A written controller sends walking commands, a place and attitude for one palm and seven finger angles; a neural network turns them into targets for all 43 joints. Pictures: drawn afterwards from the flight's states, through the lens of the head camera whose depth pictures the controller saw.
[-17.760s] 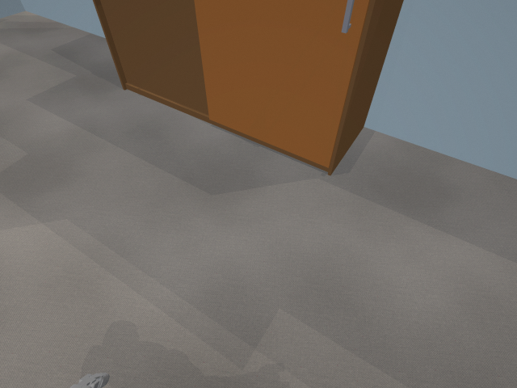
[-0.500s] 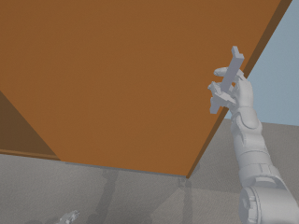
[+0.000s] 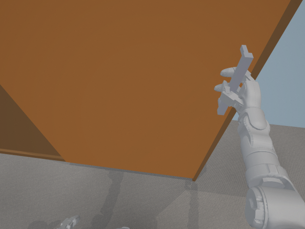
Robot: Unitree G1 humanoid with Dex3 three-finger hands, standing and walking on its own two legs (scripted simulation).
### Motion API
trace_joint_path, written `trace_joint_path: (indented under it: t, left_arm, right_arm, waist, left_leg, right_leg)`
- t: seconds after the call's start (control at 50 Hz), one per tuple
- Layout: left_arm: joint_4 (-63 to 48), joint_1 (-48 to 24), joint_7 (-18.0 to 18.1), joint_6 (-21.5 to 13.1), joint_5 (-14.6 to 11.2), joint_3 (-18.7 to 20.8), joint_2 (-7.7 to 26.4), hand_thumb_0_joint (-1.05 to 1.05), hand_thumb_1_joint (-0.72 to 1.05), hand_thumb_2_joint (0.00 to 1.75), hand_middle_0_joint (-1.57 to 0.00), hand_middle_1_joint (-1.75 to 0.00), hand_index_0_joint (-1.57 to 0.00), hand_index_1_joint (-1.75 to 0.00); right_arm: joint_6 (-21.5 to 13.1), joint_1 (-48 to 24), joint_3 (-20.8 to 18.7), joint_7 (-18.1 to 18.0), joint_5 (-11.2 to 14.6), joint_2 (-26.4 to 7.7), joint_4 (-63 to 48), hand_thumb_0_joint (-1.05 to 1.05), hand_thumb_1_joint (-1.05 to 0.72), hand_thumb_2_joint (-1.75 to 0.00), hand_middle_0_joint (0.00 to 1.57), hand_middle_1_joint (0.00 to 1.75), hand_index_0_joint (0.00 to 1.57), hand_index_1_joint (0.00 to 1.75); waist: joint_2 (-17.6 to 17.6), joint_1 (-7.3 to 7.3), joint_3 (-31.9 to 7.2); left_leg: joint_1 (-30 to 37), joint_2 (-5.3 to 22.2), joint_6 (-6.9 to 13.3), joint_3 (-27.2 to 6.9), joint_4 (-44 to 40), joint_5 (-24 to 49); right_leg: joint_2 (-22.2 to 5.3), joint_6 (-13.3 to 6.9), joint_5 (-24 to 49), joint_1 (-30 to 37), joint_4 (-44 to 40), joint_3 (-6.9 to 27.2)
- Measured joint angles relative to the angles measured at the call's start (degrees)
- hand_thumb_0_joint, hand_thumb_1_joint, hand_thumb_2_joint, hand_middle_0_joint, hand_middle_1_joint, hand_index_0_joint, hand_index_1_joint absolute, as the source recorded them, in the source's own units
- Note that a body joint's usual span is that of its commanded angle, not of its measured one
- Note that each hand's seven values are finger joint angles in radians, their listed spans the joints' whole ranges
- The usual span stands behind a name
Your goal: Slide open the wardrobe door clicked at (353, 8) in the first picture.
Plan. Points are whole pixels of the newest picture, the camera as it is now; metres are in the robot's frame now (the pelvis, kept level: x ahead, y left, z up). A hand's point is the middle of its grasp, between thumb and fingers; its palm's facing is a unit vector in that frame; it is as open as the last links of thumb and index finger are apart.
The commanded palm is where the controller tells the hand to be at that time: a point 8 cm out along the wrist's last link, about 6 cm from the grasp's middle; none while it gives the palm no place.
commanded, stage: grip the handle and tug to test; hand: right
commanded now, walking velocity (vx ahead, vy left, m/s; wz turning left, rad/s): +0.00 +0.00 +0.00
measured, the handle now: (231, 83) +0.49 -0.15 +0.13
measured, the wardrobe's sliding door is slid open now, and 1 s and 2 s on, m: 0.00 0.00 0.03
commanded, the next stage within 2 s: tug the door sideways, standing still in 0.26 s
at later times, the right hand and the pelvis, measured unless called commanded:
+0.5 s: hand (224, 94) +0.44 -0.13 +0.13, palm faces -0.01 +1.00 +0.03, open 5.2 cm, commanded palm +0.42 -0.16 +0.13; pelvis +0.03 +0.00 +0.01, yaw +0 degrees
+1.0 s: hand (221, 94) +0.44 -0.12 +0.13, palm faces +0.07 +1.00 -0.01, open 5.4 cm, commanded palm +0.42 -0.12 +0.13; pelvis +0.02 -0.01 +0.00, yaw -3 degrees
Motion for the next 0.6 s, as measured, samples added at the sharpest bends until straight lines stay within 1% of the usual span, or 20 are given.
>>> trace_joint_path:
  t: [0.1, 0.2, 0.28, 0.4, 0.48, 0.6]
  left_arm:
    - [-0.29, 0.44, -0.18, 0.25, -0.05, 0.12, 0.09, 0.01, 0.91, 0.9, -0.2, -0.3, -0.2, -0.3]
    - [-1.06, 0.6, -0.37, 0.58, -0.16, 0.25, 0.01, 0.01, 0.91, 0.9, -0.2, -0.3, -0.2, -0.3]
    - [-1.95, 0.54, -0.54, 0.75, -0.29, 0.55, -0.07, 0.01, 0.91, 0.9, -0.2, -0.3, -0.2, -0.3]
    - [-2.63, -0.32, -0.45, 1.18, -0.4, 0.72, -0.19, 0.01, 0.91, 0.9, -0.2, -0.3, -0.2, -0.3]
    - [-2.32, -1.11, -0.07, 1.25, -0.3, 1.13, -0.29, 0.01, 0.91, 0.9, -0.2, -0.3, -0.2, -0.3]
    - [-0.34, -2.51, -0.3, 0.64, 0.44, 1.57, -0.58, 0.01, 0.91, 0.9, -0.2, -0.3, -0.2, -0.3]
  right_arm:
    - [0.84, 1.74, -0.47, -0.13, 0.38, 0.11, -2.34, 0.0, -0.78, -0.85, 0.42, 1.4, 0.43, 1.4]
    - [2.18, 5.36, -1.2, -0.15, 0.9, 0.34, -6.93, 0.0, -0.79, -0.82, 0.39, 1.4, 0.43, 1.4]
    - [3.95, 9.31, -1.15, -0.57, 1.33, 0.72, -12.23, 0.01, -0.79, -0.81, 0.38, 1.4, 0.41, 1.4]
    - [6.51, 13.68, -0.27, -0.53, 1.57, 1.68, -18.73, 0.01, -0.79, -0.8, 0.35, 1.4, 0.39, 1.4]
    - [7.85, 13.41, 1.74, -1.44, 1.33, 2.93, -20.13, 0.01, -0.79, -0.81, 0.36, 1.4, 0.4, 1.4]
    - [8.67, 9.44, 5.44, -5.07, -0.13, 5.58, -17.9, 0.01, -0.77, -0.84, 0.38, 1.4, 0.42, 1.4]
  waist:
    - [-0.22, 0.0, -0.15]
    - [-0.38, 0.13, -0.42]
    - [-0.65, 0.12, -0.71]
    - [-0.83, -0.37, -0.88]
    - [-0.91, -1.24, -0.67]
    - [-0.74, -3.01, -0.7]
  left_leg:
    - [0.2, -0.21, 0.01, -0.37, -0.24, -0.01]
    - [1.12, -0.64, 0.05, -0.97, -0.98, -0.04]
    - [2.27, -0.99, 0.03, -1.39, -1.8, -0.2]
    - [4.34, -1.21, -0.06, -1.38, -3.02, -0.73]
    - [5.34, -0.88, -0.19, -0.34, -3.46, -1.15]
    - [4.89, 0.18, -0.39, 1.56, -2.69, -1.77]
  right_leg:
    - [-0.16, 0.02, -0.06, 0.48, -0.43, -0.4]
    - [-0.51, 0.07, -0.2, 1.85, -1.48, -1.06]
    - [-0.79, 0.11, -0.41, 3.34, -2.55, -1.56]
    - [-0.98, 0.13, -0.82, 5.52, -3.99, -1.63]
    - [-0.77, 0.09, -1.06, 5.8, -3.98, -0.57]
    - [0.09, -0.04, -1.24, 4.13, -2.54, 1.46]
